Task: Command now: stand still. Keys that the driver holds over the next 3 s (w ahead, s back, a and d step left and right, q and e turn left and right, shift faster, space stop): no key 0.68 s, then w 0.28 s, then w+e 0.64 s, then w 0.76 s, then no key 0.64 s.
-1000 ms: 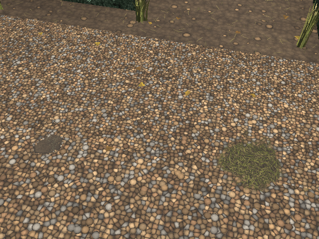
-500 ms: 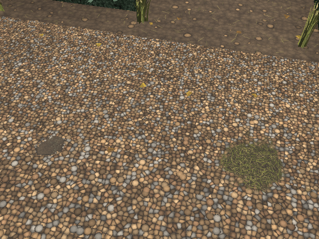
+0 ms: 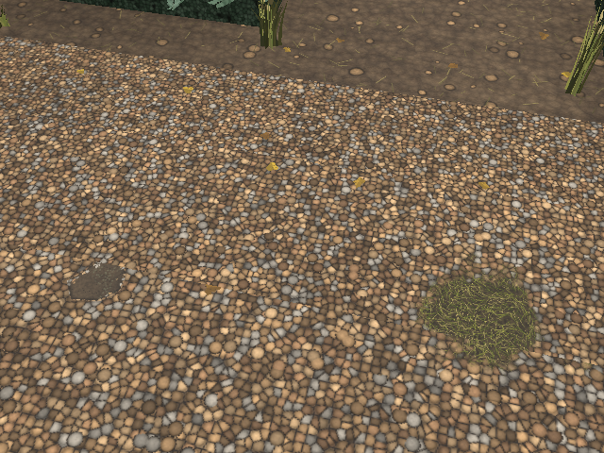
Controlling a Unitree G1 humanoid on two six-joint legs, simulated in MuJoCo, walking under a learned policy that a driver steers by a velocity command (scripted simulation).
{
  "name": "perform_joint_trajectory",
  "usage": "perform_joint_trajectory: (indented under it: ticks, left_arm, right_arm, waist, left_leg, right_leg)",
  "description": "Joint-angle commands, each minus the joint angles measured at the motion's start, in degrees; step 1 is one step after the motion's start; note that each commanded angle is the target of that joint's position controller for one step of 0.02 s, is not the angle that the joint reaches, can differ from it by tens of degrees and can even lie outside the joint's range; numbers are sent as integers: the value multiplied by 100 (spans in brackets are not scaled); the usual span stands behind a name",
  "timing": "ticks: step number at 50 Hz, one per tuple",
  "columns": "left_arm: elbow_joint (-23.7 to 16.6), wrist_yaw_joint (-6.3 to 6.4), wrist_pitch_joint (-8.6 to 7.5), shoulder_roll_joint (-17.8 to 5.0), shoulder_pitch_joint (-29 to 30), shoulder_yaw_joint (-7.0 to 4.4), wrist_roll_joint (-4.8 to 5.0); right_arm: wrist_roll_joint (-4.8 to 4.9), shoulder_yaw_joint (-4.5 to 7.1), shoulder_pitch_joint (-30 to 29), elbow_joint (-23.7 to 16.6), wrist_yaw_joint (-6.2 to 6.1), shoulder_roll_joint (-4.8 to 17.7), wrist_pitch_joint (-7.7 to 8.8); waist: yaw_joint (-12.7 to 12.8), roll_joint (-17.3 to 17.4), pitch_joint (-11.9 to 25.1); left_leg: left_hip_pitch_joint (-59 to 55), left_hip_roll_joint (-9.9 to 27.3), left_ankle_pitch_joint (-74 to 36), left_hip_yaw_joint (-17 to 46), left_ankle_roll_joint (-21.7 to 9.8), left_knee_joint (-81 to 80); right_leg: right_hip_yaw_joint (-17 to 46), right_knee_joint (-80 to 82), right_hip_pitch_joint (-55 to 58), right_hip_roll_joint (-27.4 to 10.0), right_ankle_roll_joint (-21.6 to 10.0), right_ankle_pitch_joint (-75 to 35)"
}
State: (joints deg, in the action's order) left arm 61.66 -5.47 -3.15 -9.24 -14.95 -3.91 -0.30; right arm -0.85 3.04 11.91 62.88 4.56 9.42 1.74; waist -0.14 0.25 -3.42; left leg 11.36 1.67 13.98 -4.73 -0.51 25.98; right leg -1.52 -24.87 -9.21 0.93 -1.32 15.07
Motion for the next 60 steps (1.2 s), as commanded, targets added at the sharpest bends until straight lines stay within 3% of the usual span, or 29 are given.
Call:
perform_joint_trajectory:
  ticks: [1, 34, 35, 37, 39, 41, 42, 44, 45, 46, 47, 48, 49, 50, 51, 52, 53, 54, 55, 56, 57, 58, 60]
  left_arm:
    - [-71, 23, -13, -468, -422, -77, -3]
    - [95, 66, -1, -263, -827, -38, 5]
    - [134, 85, 10, -330, -953, -71, -25]
    - [89, 200, -12, -663, -1097, -233, -239]
    - [28, 375, -137, -561, -1255, -266, -371]
    - [-63, 542, -248, -384, -1238, -218, -305]
    - [-150, 608, -252, -362, -1137, -187, -246]
    - [-365, 692, -189, -389, -684, -136, -185]
    - [-423, 687, -153, -469, -498, -144, -245]
    - [-475, 649, -140, -493, -385, -155, -366]
    - [-647, 584, -189, -242, -111, -127, -468]
    - [-888, 538, -309, 180, 143, -59, -489]
    - [-1027, 582, -439, 163, 330, -69, -291]
    - [-945, 629, -465, -177, 345, -145, -193]
    - [-858, 645, -443, -313, 93, -209, -172]
    - [-863, 616, -373, -126, -26, -176, -220]
    - [-925, 526, -290, 171, -33, -53, -375]
    - [-854, 392, -193, 371, -218, 20, -444]
    - [-938, 281, -176, 335, -188, 52, -495]
    - [-1055, 211, -183, 290, 22, 84, -526]
    - [-1157, 211, -208, 271, 172, 96, -432]
    - [-1246, 222, -195, 268, 356, 157, -373]
    - [-1384, 245, -98, 111, 750, 196, -393]
  right_arm:
    - [6, 69, 258, -103, 5, 464, 50]
    - [23, 14, 723, 61, 11, 299, 54]
    - [-7, 46, 847, 96, -10, 363, 43]
    - [-187, 185, 902, 27, -138, 635, 56]
    - [-308, 187, 783, -155, -327, 414, 151]
    - [-288, 86, 490, -400, -484, -89, 317]
    - [-263, 74, 417, -502, -513, -170, 399]
    - [-246, 101, 706, -542, -528, -114, 557]
    - [-275, 120, 1081, -425, -497, -80, 623]
    - [-328, 152, 1705, -229, -461, -32, 685]
    - [-398, 193, 2569, 28, -463, 191, 724]
    - [-503, 214, 3612, 226, -447, 628, 736]
    - [-620, 145, 3673, 295, -429, 597, 757]
    - [-549, 86, 3121, 199, -349, 422, 730]
    - [-436, 36, 2661, 69, -324, 270, 716]
    - [-420, -5, 2390, 11, -373, 102, 711]
    - [-449, -123, 2015, -165, -499, -304, 679]
    - [-510, -209, 1881, -223, -575, -540, 648]
    - [-498, -264, 1763, -389, -656, -567, 707]
    - [-514, -362, 1718, -354, -739, -663, 764]
    - [-474, -360, 2030, -265, -751, -416, 808]
    - [-549, -381, 2347, -45, -725, -249, 807]
    - [-546, -426, 2915, 189, -651, -173, 745]
  waist:
    - [5, -10, 119]
    - [-12, 2, 15]
    - [-5, -14, 0]
    - [63, -124, -435]
    - [156, -353, -657]
    - [223, -673, -445]
    - [212, -646, -454]
    - [-99, -447, -485]
    - [-288, -345, -433]
    - [-529, -140, -387]
    - [-836, 674, -309]
    - [-1193, 1322, -91]
    - [-1132, 226, -705]
    - [-882, -209, -933]
    - [-642, -290, -718]
    - [-440, -163, -742]
    - [-272, -157, -653]
    - [-102, 60, -705]
    - [-159, 117, -539]
    - [-148, 144, -466]
    - [-297, 102, -297]
    - [-346, 173, -277]
    - [-479, 64, -624]
  left_leg:
    - [37, 53, -787, 22, -76, -377]
    - [147, 27, -786, 48, -94, -248]
    - [156, 12, -146, 37, -142, -275]
    - [575, 39, 1917, 177, -410, -217]
    - [929, 143, 2193, 420, -698, 6]
    - [993, 6, 1103, 190, -663, 702]
    - [977, -49, 938, 102, -670, 879]
    - [34, -181, 975, -128, -701, 579]
    - [-625, -217, 765, -153, -723, 367]
    - [-1168, -93, 665, 111, -822, 258]
    - [-1854, 630, 745, 1569, -1358, -281]
    - [-2799, 1666, 442, 3705, -2155, -1110]
    - [-2902, 2223, 840, 3807, -2235, -1529]
    - [-2656, 2209, 853, 3222, -2042, -1477]
    - [-2256, 1945, 460, 2457, -1852, -1370]
    - [-1720, 1711, -125, 1787, -1649, -1286]
    - [-1117, 1309, -342, 1145, -1350, -1225]
    - [-501, 1102, -834, 732, -1175, -1143]
    - [-108, 745, -935, 235, -1104, -1044]
    - [-133, 742, -976, 244, -995, -779]
    - [183, 536, -920, -123, -999, -657]
    - [373, 555, -646, -161, -953, -508]
    - [459, 790, -364, 49, -1057, -440]
  right_leg:
    - [105, 371, -12, -129, -161, -1081]
    - [57, 253, -201, -123, -128, -941]
    - [77, 323, -206, -132, -195, -283]
    - [450, 532, -551, -357, -610, 2082]
    - [1279, 840, -516, -960, -1200, 2851]
    - [2048, 1306, -44, -1674, -1697, 2351]
    - [2146, 1394, 9, -1866, -1794, 2127]
    - [1733, 1101, -661, -1665, -1693, 1960]
    - [1392, 701, -1061, -1396, -1606, 1846]
    - [1004, -110, -1504, -1044, -1493, 1557]
    - [378, -1880, -2526, -327, -1080, 1240]
    - [516, -3838, -3953, 356, -697, 2034]
    - [1752, -3906, -5023, 177, -787, 1392]
    - [1605, -4275, -5135, -70, -717, 829]
    - [1295, -4515, -4683, -205, -676, 481]
    - [1175, -4490, -4341, -349, -682, 160]
    - [1048, -4101, -3772, -536, -634, -517]
    - [958, -4033, -3374, -634, -627, -1344]
    - [701, -3443, -2984, -623, -561, -2201]
    - [895, -2592, -3110, -756, -523, -3183]
    - [578, -1851, -2652, -675, -462, -4105]
    - [540, -1406, -2342, -779, -428, -4789]
    - [309, -945, -2318, -752, -391, -4725]
